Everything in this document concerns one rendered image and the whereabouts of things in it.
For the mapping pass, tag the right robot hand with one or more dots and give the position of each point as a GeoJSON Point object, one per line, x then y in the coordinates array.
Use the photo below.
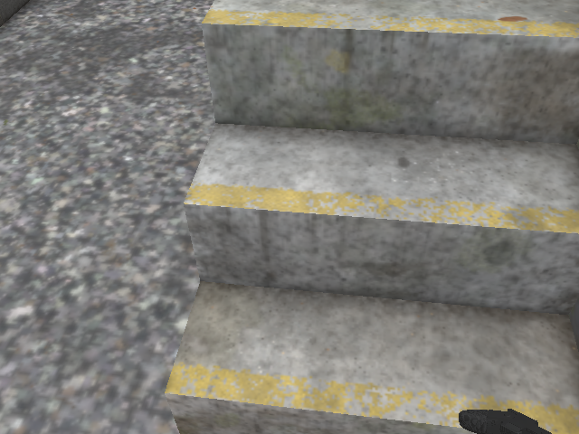
{"type": "Point", "coordinates": [499, 422]}

